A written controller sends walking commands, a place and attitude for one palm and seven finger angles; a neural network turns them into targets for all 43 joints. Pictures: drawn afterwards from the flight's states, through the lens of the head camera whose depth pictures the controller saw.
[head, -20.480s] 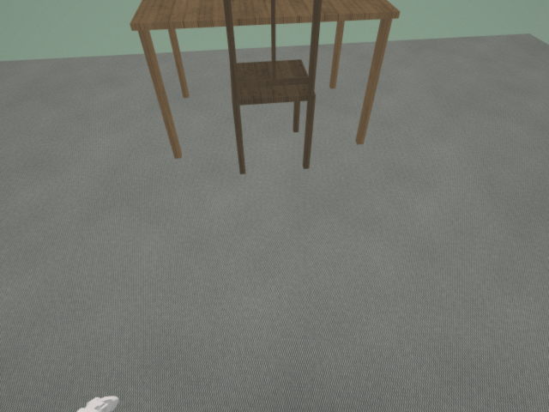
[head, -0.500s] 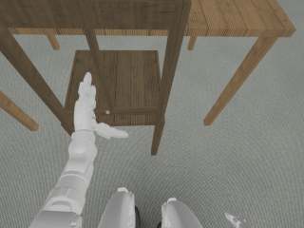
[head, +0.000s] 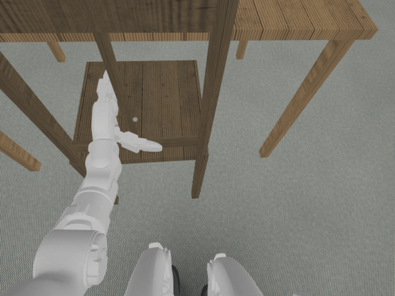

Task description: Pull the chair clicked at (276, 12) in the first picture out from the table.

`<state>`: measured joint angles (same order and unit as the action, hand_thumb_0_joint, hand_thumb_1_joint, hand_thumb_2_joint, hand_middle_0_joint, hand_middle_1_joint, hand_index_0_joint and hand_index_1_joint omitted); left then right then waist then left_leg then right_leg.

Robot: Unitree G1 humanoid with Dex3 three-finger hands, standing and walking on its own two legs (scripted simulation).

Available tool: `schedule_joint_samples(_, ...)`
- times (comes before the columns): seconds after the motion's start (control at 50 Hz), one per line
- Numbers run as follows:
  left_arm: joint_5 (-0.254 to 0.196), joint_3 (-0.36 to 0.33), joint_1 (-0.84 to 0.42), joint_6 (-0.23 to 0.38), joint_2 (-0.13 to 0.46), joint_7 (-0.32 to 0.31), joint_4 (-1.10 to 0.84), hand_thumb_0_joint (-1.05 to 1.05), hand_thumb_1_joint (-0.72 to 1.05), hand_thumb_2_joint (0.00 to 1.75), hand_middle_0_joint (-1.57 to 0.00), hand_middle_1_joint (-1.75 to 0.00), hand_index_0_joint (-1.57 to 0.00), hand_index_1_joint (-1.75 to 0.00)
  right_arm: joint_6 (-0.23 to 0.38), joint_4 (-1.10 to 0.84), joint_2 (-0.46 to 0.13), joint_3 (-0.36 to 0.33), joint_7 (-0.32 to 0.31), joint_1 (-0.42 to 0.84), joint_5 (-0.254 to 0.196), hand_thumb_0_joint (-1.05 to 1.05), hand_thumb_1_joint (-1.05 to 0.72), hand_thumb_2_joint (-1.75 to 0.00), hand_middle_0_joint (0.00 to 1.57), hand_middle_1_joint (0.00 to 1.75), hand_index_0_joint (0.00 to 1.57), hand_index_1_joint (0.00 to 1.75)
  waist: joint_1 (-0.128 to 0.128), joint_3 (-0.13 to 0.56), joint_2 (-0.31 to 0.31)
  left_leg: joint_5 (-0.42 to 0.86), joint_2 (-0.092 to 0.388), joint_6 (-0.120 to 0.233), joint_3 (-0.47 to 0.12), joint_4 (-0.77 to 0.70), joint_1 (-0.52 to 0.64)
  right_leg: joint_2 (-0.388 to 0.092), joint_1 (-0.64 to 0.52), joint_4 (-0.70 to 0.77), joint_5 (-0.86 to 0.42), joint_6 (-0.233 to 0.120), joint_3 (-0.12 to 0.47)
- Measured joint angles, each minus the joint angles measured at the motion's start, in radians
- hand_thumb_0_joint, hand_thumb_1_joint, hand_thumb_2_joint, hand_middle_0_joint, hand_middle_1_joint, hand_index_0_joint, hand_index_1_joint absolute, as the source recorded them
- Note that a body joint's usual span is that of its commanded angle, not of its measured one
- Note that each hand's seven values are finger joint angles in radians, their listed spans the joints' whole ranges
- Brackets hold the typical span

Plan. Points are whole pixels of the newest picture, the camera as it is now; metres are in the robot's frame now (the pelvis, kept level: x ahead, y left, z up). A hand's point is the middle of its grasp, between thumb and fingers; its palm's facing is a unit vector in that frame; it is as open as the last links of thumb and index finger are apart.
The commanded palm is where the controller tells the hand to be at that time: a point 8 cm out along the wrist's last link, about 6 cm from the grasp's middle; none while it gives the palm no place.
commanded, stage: push the fingers through the gap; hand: left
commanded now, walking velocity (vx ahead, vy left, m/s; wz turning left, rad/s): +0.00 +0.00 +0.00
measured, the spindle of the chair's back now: (123, 101) +0.49 +0.14 +0.06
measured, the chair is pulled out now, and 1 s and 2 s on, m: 0.00 0.00 0.02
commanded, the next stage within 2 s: hook a spindle and tug to test in 0.38 s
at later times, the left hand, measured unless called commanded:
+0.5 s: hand (135, 117) +0.47 +0.11 +0.04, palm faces +0.07 -1.00 -0.03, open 17.0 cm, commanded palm +0.44 +0.16 +0.03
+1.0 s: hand (136, 119) +0.47 +0.11 +0.02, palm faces +0.09 -1.00 -0.03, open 12.8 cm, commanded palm +0.44 +0.15 +0.03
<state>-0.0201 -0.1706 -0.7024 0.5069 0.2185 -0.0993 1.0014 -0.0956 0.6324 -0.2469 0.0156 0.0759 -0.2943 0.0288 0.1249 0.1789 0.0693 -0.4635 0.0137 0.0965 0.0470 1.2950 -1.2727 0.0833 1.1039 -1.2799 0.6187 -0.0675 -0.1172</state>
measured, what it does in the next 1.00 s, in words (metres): stands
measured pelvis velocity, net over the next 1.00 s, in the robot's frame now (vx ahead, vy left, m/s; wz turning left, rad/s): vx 0.00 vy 0.00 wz -0.01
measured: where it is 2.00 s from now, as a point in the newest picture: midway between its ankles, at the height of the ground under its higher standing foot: outside the picture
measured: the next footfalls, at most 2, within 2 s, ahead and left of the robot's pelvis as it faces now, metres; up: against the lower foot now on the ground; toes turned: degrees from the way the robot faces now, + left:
none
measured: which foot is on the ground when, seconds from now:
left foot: down 0.00-1.00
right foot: down 0.00-1.00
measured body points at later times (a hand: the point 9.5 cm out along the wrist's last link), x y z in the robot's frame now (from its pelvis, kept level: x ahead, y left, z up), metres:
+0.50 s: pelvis +0.00 +0.00 +0.00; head +0.13 +0.02 +0.43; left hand +0.46 +0.17 +0.04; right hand +0.06 -0.26 -0.12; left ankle +0.07 +0.06 -0.61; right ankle -0.01 -0.09 -0.61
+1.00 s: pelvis +0.00 +0.00 +0.00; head +0.13 +0.01 +0.43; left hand +0.46 +0.17 +0.03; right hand +0.05 -0.25 -0.12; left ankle +0.07 +0.06 -0.61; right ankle -0.01 -0.09 -0.61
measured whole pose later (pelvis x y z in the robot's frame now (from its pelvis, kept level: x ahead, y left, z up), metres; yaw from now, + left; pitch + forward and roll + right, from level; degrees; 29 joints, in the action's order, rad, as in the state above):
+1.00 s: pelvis +0.00 +0.00 +0.00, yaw -1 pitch +26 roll -4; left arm -0.03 -0.21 -0.69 0.52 0.21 -0.11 1.01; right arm -0.12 0.62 -0.24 0.01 0.09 -0.31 0.04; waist 0.14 0.18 0.07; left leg -0.47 0.02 0.09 0.05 1.29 -1.27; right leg 0.09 1.11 -1.27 0.62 -0.07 -0.11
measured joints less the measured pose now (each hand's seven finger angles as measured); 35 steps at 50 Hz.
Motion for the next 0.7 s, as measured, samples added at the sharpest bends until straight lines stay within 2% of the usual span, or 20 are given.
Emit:
schedule_joint_samples(0.08, -0.028, -0.047, -0.014, -0.014, 0.001, 0.002, 0.025, -0.01, -0.5, 0.3, -0.07, -0.08, -0.06, -0.08, 0.004, -0.011, 0.003, 0.002, -0.002, -0.01, 0.004, 0.0, -0.91, -0.89, 0.2, 0.3, 0.2, 0.3, 0.013, -0.004, -0.003, 0.001, 0.004, -0.001, 0.0, 0.001, -0.014, 0.004, 0.014, 0.0, -0.004, -0.001, 0.0)
schedule_joint_samples(0.14, -0.034, -0.054, 0.028, 0.023, -0.006, 0.001, -0.052, -0.01, -0.5, 0.3, -0.07, -0.08, -0.06, -0.08, 0.008, -0.015, 0.004, -0.008, 0.003, -0.02, 0.011, 0.0, -0.91, -0.89, 0.2, 0.3, 0.2, 0.3, 0.012, -0.004, -0.003, 0.0, 0.008, -0.002, 0.005, -0.002, -0.014, 0.007, 0.018, 0.003, -0.006, -0.001, 0.007)
schedule_joint_samples(0.2, -0.016, -0.034, 0.055, 0.052, -0.006, 0.005, -0.09, -0.01, -0.5, 0.3, -0.06, -0.08, -0.06, -0.08, 0.001, -0.009, 0.003, -0.013, 0.011, -0.027, 0.011, 0.0, -0.91, -0.89, 0.2, 0.3, 0.2, 0.3, 0.003, 0.0, -0.001, -0.002, 0.009, -0.001, 0.009, -0.008, -0.003, 0.008, 0.008, 0.01, -0.006, 0.0, 0.011)
schedule_joint_samples(0.28, -0.002, -0.012, 0.045, 0.021, -0.001, 0.014, -0.036, -0.01, -0.5, 0.3, -0.07, -0.08, -0.06, -0.08, -0.018, -0.004, 0.0, -0.009, 0.013, -0.026, 0.002, 0.0, -0.91, -0.89, 0.2, 0.3, 0.2, 0.3, -0.002, 0.003, -0.001, -0.001, 0.004, 0.0, 0.007, -0.015, 0.013, 0.005, -0.01, 0.016, -0.005, 0.002, 0.01)
schedule_joint_samples(0.36, -0.027, -0.023, 0.035, -0.001, -0.013, 0.005, 0.001, -0.01, -0.5, 0.3, -0.07, -0.08, -0.06, -0.08, -0.013, -0.01, 0.001, -0.006, 0.006, -0.017, 0.0, 0.0, -0.91, -0.89, 0.2, 0.3, 0.2, 0.3, 0.003, -0.005, -0.003, 0.002, 0.002, -0.001, 0.002, -0.017, 0.016, 0.004, -0.015, 0.021, -0.007, 0.001, 0.005)
schedule_joint_samples(0.42, -0.03, -0.032, 0.039, 0.029, -0.023, -0.007, -0.026, -0.01, -0.5, 0.3, -0.07, -0.08, -0.06, -0.08, 0.004, -0.012, 0.002, -0.009, 0.004, -0.009, 0.007, 0.0, -0.91, -0.89, 0.2, 0.3, 0.2, 0.3, 0.005, -0.01, -0.004, 0.004, 0.003, -0.001, -0.001, -0.014, 0.008, 0.005, -0.008, 0.019, -0.009, 0.0, 0.002)
schedule_joint_samples(0.5, 0.001, -0.017, 0.017, 0.074, -0.015, -0.012, -0.034, -0.01, -0.5, 0.3, -0.06, -0.08, -0.06, -0.08, 0.009, -0.005, 0.0, -0.014, 0.007, 0.002, 0.014, 0.0, -0.91, -0.89, 0.2, 0.3, 0.2, 0.3, 0.004, -0.007, -0.004, 0.002, 0.003, -0.001, -0.001, -0.004, -0.004, 0.004, 0.004, 0.008, -0.006, 0.0, 0.001)
schedule_joint_samples(0.58, 0.019, -0.014, -0.027, 0.046, 0.001, -0.006, 0.03, -0.01, -0.5, 0.3, -0.07, -0.11, -0.07, -0.11, -0.009, -0.006, -0.003, -0.009, 0.01, 0.005, 0.01, 0.0, -0.91, -0.89, 0.2, 0.3, 0.2, 0.3, 0.007, -0.002, 0.0, 0.0, 0.001, 0.0, -0.002, 0.002, -0.011, 0.002, 0.011, 0.0, -0.002, 0.001, 0.0)
schedule_joint_samples(0.64, -0.001, -0.031, -0.032, 0.01, -0.002, -0.006, 0.051, -0.01, -0.5, 0.3, -0.1, -0.18, -0.09, -0.18, -0.018, -0.014, -0.002, -0.006, 0.008, 0.001, 0.007, 0.0, -0.91, -0.89, 0.2, 0.3, 0.2, 0.3, 0.01, -0.005, 0.001, 0.0, 0.001, 0.001, 0.001, -0.001, -0.009, 0.002, 0.01, 0.003, -0.003, 0.001, 0.003)
schedule_joint_samples(0.7, -0.023, -0.042, -0.005, 0.012, -0.014, -0.011, 0.018, -0.01, -0.5, 0.3, -0.13, -0.29, -0.13, -0.29, -0.015, -0.019, 0.002, -0.007, 0.008, -0.007, 0.008, 0.0, -0.91, -0.89, 0.2, 0.3, 0.2, 0.3, 0.008, -0.006, -0.001, 0.001, 0.004, 0.0, 0.005, -0.009, -0.005, 0.005, 0.009, 0.009, -0.006, 0.001, 0.008)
